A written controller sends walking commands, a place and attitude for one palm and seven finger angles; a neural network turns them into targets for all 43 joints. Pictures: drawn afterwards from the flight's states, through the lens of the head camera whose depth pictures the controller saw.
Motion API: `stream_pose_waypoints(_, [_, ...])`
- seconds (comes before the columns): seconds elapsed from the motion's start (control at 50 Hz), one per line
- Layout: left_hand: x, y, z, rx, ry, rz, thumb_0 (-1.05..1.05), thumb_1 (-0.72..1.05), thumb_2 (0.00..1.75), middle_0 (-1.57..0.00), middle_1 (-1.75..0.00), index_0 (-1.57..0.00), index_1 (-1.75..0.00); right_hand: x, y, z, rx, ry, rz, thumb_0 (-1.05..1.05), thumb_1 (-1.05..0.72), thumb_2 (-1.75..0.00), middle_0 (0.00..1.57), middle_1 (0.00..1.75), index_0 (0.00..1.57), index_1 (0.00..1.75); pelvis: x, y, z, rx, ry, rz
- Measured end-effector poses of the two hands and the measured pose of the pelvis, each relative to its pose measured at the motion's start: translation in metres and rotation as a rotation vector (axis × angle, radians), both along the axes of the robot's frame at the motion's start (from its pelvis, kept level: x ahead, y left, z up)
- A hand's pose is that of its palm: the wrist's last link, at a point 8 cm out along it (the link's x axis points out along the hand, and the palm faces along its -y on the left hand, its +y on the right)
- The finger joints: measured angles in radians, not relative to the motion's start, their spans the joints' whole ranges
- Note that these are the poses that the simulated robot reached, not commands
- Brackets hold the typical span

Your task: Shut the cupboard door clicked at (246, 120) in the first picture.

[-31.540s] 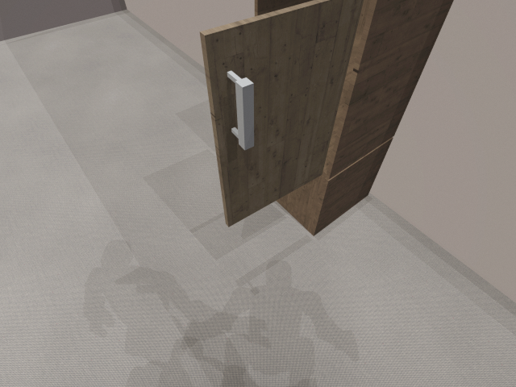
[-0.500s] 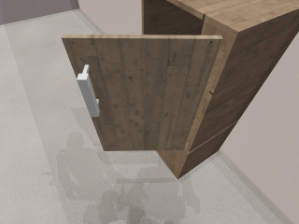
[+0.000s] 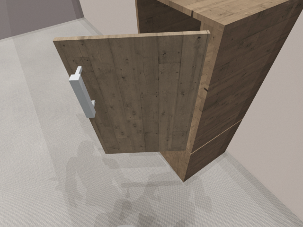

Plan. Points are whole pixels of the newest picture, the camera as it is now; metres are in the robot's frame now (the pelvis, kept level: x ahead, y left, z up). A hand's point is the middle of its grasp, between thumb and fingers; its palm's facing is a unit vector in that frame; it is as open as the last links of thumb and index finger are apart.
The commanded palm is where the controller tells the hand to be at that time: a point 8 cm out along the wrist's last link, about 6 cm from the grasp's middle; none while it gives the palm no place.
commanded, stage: come to a stop and stand still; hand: left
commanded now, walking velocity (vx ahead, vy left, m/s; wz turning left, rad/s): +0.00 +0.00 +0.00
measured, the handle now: (85, 92) +0.46 +0.24 +0.10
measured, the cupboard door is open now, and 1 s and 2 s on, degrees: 58 58 58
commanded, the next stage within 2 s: look again from close up in 1.00 s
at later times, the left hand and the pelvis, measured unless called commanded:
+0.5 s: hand out of the picture -0.05 +0.22 -0.17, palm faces +0.04 -0.98 -0.19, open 7.4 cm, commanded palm none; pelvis -0.07 +0.03 +0.00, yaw +1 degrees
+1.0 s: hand out of the picture -0.12 +0.21 -0.18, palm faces +0.11 -0.98 -0.14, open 7.4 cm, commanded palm none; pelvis -0.08 +0.06 +0.00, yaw +3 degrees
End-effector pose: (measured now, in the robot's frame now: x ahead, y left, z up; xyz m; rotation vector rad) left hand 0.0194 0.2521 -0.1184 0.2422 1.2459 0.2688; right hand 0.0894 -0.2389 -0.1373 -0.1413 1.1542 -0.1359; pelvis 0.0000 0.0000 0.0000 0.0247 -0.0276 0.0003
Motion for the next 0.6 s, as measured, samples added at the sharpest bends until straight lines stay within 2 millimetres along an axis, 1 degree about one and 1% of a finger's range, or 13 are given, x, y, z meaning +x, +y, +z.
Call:
stream_pose_waypoints(0.06, [-0.002, -0.003, -0.001, -0.012, -0.043, -0.026, 0.01, 0.90, 0.90, -0.20, -0.30, -0.20, -0.30, -0.010, 0.000, 0.006, -0.005, -0.032, -0.012, 0.00, -0.91, -0.90, 0.20, 0.30, 0.20, 0.30, -0.009, 0.000, 0.000, -0.002, -0.015, 0.007])
stream_pose_waypoints(0.14, [-0.001, -0.004, -0.011, -0.054, -0.097, -0.042, 0.01, 0.90, 0.90, -0.20, -0.30, -0.21, -0.30, -0.027, 0.007, 0.009, -0.019, -0.057, 0.007, 0.00, -0.91, -0.90, 0.20, 0.30, 0.20, 0.30, -0.025, 0.003, -0.005, -0.029, -0.024, 0.030])
stream_pose_waypoints(0.2, [-0.002, -0.007, -0.015, -0.091, -0.115, -0.045, 0.01, 0.90, 0.90, -0.20, -0.30, -0.20, -0.30, -0.051, 0.016, 0.012, -0.025, -0.030, 0.023, 0.00, -0.91, -0.90, 0.20, 0.30, 0.20, 0.30, -0.037, 0.007, -0.003, -0.026, -0.032, 0.021])
stream_pose_waypoints(0.26, [-0.010, -0.009, -0.014, -0.119, -0.114, -0.055, 0.01, 0.90, 0.90, -0.20, -0.30, -0.21, -0.30, -0.077, 0.024, 0.013, -0.023, 0.015, 0.027, 0.00, -0.90, -0.90, 0.20, 0.30, 0.20, 0.30, -0.047, 0.012, 0.001, -0.034, -0.024, 0.016])
stream_pose_waypoints(0.3, [-0.019, -0.009, -0.014, -0.129, -0.104, -0.057, 0.01, 0.90, 0.90, -0.20, -0.30, -0.21, -0.30, -0.094, 0.026, 0.012, -0.028, 0.050, 0.020, 0.00, -0.91, -0.90, 0.20, 0.30, 0.20, 0.30, -0.053, 0.015, 0.002, -0.036, -0.021, 0.016])
stream_pose_waypoints(0.36, [-0.038, -0.005, -0.015, -0.136, -0.068, -0.046, 0.01, 0.90, 0.90, -0.20, -0.30, -0.21, -0.30, -0.118, 0.028, 0.011, -0.032, 0.107, 0.013, 0.00, -0.91, -0.90, 0.20, 0.30, 0.20, 0.30, -0.060, 0.020, 0.004, -0.038, -0.012, 0.017])
stream_pose_waypoints(0.48, [-0.077, 0.010, -0.022, -0.140, 0.039, -0.020, 0.01, 0.90, 0.90, -0.20, -0.30, -0.21, -0.30, -0.161, 0.034, 0.012, -0.050, 0.190, -0.020, 0.00, -0.91, -0.90, 0.20, 0.30, 0.20, 0.30, -0.070, 0.030, 0.005, -0.045, -0.005, 0.019])
stream_pose_waypoints(0.54, [-0.090, 0.018, -0.025, -0.140, 0.070, -0.008, 0.01, 0.90, 0.90, -0.20, -0.30, -0.20, -0.30, -0.176, 0.039, 0.011, -0.055, 0.224, -0.031, 0.00, -0.91, -0.90, 0.20, 0.30, 0.20, 0.30, -0.073, 0.036, 0.004, -0.050, -0.010, 0.021])
stream_pose_waypoints(0.6, [-0.101, 0.023, -0.027, -0.139, 0.086, 0.007, 0.01, 0.90, 0.90, -0.20, -0.30, -0.20, -0.30, -0.182, 0.045, 0.009, -0.054, 0.245, -0.030, 0.00, -0.91, -0.90, 0.20, 0.30, 0.20, 0.30, -0.075, 0.040, 0.003, -0.051, -0.018, 0.024])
